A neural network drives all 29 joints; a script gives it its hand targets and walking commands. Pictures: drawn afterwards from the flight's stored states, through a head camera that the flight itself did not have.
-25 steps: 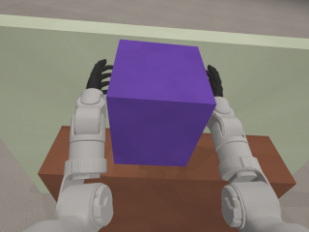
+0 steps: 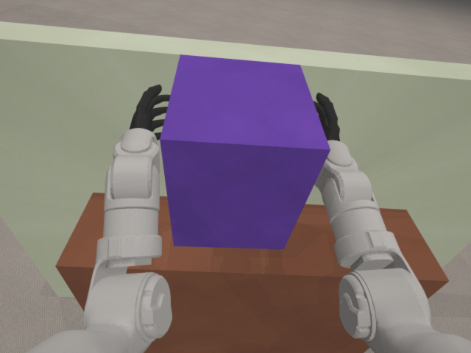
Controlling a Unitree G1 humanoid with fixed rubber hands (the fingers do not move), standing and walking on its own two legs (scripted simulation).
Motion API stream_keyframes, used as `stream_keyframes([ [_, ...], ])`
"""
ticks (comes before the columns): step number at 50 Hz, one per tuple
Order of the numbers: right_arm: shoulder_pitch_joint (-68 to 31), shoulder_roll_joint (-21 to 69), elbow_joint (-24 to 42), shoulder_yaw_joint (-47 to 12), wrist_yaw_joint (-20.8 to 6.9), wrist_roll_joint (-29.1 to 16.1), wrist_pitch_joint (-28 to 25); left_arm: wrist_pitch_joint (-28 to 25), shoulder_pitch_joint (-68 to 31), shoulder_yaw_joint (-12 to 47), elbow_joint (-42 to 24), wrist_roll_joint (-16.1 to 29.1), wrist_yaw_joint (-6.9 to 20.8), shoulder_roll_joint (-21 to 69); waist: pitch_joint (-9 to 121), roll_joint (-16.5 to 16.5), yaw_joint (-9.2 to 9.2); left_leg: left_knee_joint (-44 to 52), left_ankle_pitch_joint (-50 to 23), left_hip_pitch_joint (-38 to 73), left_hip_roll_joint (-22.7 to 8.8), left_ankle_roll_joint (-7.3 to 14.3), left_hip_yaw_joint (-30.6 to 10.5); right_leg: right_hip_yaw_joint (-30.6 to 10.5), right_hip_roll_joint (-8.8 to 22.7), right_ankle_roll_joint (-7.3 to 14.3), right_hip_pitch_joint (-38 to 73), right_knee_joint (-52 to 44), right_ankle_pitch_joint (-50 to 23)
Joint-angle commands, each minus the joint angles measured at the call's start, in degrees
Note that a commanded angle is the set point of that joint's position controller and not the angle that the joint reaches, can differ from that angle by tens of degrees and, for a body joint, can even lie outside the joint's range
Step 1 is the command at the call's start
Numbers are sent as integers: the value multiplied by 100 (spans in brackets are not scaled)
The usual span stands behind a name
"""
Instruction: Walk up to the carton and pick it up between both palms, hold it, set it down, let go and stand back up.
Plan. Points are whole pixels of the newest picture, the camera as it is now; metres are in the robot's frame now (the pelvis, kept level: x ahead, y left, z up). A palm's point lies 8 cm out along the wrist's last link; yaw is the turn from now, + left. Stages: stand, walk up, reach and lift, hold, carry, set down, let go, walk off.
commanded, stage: reach and lift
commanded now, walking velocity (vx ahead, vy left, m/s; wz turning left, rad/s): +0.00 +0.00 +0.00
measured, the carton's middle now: (235, 158) +0.38 -0.02 +0.17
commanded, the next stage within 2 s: hold in 0.32 s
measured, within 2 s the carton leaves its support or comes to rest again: neither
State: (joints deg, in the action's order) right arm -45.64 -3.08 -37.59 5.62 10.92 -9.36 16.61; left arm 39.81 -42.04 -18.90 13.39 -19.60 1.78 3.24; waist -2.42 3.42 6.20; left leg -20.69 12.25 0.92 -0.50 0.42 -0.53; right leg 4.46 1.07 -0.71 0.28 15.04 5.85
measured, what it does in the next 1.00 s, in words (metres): stands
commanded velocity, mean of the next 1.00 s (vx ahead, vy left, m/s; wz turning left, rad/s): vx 0.00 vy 0.00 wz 0.00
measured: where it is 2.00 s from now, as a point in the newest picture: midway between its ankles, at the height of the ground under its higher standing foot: outside the picture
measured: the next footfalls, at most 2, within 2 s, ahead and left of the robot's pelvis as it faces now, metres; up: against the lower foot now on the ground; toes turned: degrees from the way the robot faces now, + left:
none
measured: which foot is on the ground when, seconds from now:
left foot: down 0.00-1.00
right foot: down 0.00-1.00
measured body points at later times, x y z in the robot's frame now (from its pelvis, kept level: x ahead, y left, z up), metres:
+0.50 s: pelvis +0.00 +0.00 +0.00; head -0.06 +0.02 +0.44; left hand +0.38 +0.14 +0.23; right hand +0.38 -0.16 +0.24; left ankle +0.00 +0.11 -0.75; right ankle +0.04 -0.13 -0.75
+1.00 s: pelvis +0.00 -0.01 +0.00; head -0.07 +0.01 +0.44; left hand +0.38 +0.15 +0.25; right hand +0.39 -0.15 +0.26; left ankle +0.00 +0.11 -0.75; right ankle +0.04 -0.13 -0.75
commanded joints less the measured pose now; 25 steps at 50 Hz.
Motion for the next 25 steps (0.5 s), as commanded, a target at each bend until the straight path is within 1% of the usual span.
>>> stream_keyframes([
  [1,-4202,3280,1547,-1834,-580,-353,-358,-185,-3503,2602,-265,759,624,3011,2132,-545,56,342,-1453,-160,270,-268,164,193,-499,-142,988,65,-682],
  [3,-4205,3291,1651,-1894,-555,-423,-363,-197,-3542,2684,-392,830,616,3034,2351,-566,111,242,-1693,-45,284,-305,144,179,-505,-157,1077,90,-926],
  [4,-4238,3304,1684,-1926,-536,-436,-342,-199,-3564,2680,-378,853,618,3010,2344,-497,125,242,-1656,-40,293,-287,141,184,-505,-180,1071,85,-941],
  [5,-4188,3280,1532,-1888,-527,-415,-289,-174,-3523,2577,-249,797,632,2968,2160,-455,120,294,-1508,-98,297,-260,141,175,-494,-188,1049,50,-846],
  [6,-4215,3285,1531,-1869,-519,-384,-278,-148,-3458,2469,-133,749,659,2916,2066,-359,71,347,-1338,-196,314,-197,167,171,-476,-207,1066,32,-787],
  [7,-4205,3311,1504,-1875,-518,-383,-268,-149,-3474,2402,-159,715,680,2874,2058,-333,31,383,-1267,-278,321,-167,182,158,-465,-210,1121,47,-809],
  [8,-4220,3325,1529,-1870,-512,-386,-269,-148,-3504,2423,-195,720,690,2874,2113,-361,35,377,-1278,-292,330,-176,197,150,-460,-212,1171,70,-874],
  [9,-4298,3365,1644,-1942,-506,-427,-286,-157,-3531,2454,-266,749,693,2885,2229,-353,14,342,-1395,-289,337,-180,192,154,-470,-222,1251,103,-1017],
  [11,-4350,3395,1813,-2073,-459,-521,-275,-152,-3494,2509,-355,795,703,2913,2440,-345,34,232,-1700,-158,354,-203,184,143,-488,-251,1369,151,-1393],
  [12,-4252,3390,1790,-2093,-426,-551,-233,-142,-3463,2519,-363,780,708,2878,2354,-379,77,210,-1765,-158,367,-225,178,133,-484,-263,1375,155,-1472],
  [17,-4264,3423,1889,-2192,-399,-668,-130,-85,-3592,2591,-624,828,701,2859,2366,-382,41,248,-1664,-181,357,-222,164,133,-503,-242,1278,144,-1202],
  [18,-4229,3387,1774,-2167,-402,-656,-91,-52,-3583,2572,-589,788,690,2851,2207,-423,30,268,-1691,-188,343,-241,158,139,-516,-217,1219,130,-1124],
  [19,-4241,3395,1824,-2206,-401,-690,-70,-10,-3534,2572,-626,776,694,2877,2215,-392,-1,264,-1741,-165,332,-237,160,135,-530,-210,1254,118,-1113],
  [20,-4242,3377,1830,-2217,-397,-739,-36,25,-3563,2588,-694,782,699,2891,2235,-430,-3,264,-1771,-171,324,-254,163,133,-542,-192,1279,128,-1064],
  [21,-4350,3382,1934,-2235,-387,-767,-20,76,-3533,2604,-635,796,710,2905,2228,-424,-11,263,-1719,-222,335,-231,177,115,-532,-187,1284,102,-1004],
  [22,-4368,3417,1995,-2293,-378,-804,13,97,-3562,2627,-735,815,709,2905,2326,-409,-30,262,-1706,-238,339,-222,184,107,-539,-186,1330,125,-993],
  [23,-4400,3394,1986,-2250,-371,-803,48,134,-3571,2638,-680,816,709,2908,2241,-447,-12,280,-1628,-283,329,-223,176,99,-532,-169,1295,111,-912],
  [25,-4362,3446,2061,-2344,-358,-874,104,168,-3618,2713,-905,864,698,2914,2409,-462,-18,235,-1758,-231,333,-240,189,82,-539,-170,1352,149,-1018],
])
